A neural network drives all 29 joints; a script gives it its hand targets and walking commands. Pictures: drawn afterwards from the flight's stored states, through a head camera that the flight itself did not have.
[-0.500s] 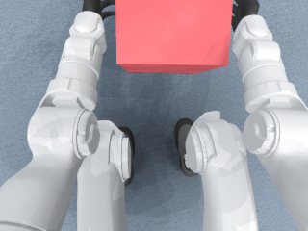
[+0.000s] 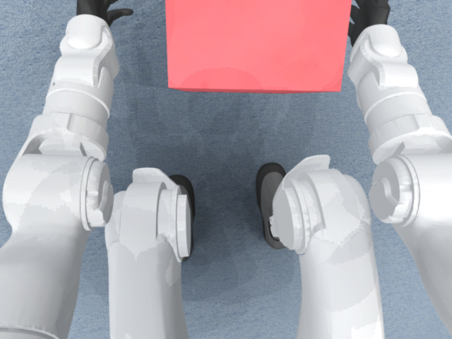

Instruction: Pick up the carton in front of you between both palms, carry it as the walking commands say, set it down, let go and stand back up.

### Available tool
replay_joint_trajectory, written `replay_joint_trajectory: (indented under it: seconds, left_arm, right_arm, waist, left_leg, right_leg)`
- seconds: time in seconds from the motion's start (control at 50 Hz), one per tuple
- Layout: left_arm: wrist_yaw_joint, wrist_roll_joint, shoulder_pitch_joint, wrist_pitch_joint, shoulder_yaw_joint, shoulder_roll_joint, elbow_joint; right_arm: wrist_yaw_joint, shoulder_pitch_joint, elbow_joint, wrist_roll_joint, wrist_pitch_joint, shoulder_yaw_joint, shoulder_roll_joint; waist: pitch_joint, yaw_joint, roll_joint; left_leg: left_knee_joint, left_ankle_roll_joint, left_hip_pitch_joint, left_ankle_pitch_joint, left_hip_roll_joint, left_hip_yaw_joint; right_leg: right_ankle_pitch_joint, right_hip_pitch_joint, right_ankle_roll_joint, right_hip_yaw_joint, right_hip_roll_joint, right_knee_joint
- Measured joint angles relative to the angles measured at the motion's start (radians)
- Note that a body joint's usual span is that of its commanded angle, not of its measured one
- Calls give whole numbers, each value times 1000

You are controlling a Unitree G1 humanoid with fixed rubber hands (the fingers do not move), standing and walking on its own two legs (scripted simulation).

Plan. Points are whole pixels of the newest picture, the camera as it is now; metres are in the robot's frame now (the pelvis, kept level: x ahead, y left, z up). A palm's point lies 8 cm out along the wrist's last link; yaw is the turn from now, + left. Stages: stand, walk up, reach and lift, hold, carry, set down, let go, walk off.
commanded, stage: set down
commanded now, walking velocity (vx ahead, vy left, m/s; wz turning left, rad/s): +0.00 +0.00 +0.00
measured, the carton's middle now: (245, 24) +0.52 -0.04 -0.24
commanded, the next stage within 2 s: let go in 1.18 s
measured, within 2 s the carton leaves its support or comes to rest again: neither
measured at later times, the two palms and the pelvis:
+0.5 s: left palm out of the picture +0.55 +0.16 -0.05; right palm out of the picture +0.51 -0.22 -0.05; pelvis +0.01 +0.00 +0.07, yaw +0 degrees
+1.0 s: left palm out of the picture +0.55 +0.17 +0.10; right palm out of the picture +0.50 -0.22 +0.10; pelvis +0.03 +0.00 +0.20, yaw +0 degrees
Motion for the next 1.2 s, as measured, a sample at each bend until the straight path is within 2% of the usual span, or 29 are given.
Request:
replay_joint_trajectory:
  seconds: [0.08, 0.16, 0.26, 0.34, 0.56, 0.84, 1.2]
  left_arm:
    - [-3, -97, 29, -4, -70, 39, -45]
    - [2, -121, 35, 5, -82, 35, -94]
    - [17, -86, 78, 35, -45, 12, -189]
    - [20, -39, 130, 70, 1, -13, -238]
    - [-12, 35, 175, 79, 86, -42, -196]
    - [-38, 71, 283, 134, 111, -60, -337]
    - [-81, 132, 370, 103, 160, -100, -309]
  right_arm:
    - [-11, 25, -27, 59, -19, 47, -18]
    - [-19, 55, -91, 87, -14, 68, -24]
    - [-31, 113, -220, 97, 21, 77, -12]
    - [-36, 162, -291, 66, 65, 57, 14]
    - [-17, 221, -290, -25, 90, -17, 63]
    - [15, 330, -426, -40, 141, -39, 71]
    - [68, 423, -404, -108, 106, -91, 105]
  waist:
    - [1, -5, 17]
    - [-30, -9, 26]
    - [-93, -10, 24]
    - [-169, -12, 26]
    - [-362, -16, 36]
    - [-443, -18, 39]
    - [-509, -17, 44]
  left_leg:
    - [8, 2, -2, -5, -6, 3]
    - [5, 3, -14, -4, -8, 4]
    - [-28, 5, -1, -7, 2, 4]
    - [-96, 5, 37, -8, 7, 4]
    - [-311, 2, 107, 30, 6, -3]
    - [-563, 6, 264, 80, 5, -9]
    - [-972, 9, 576, 194, 9, -20]
  right_leg:
    - [-12, 2, 0, 2, -7, 11]
    - [-14, -8, 1, 2, -10, 9]
    - [-8, -2, 0, 5, 0, -26]
    - [-5, 31, -2, 11, 5, -92]
    - [26, 102, -6, 19, 3, -300]
    - [71, 263, -4, 30, -1, -552]
    - [180, 577, -6, 41, -7, -958]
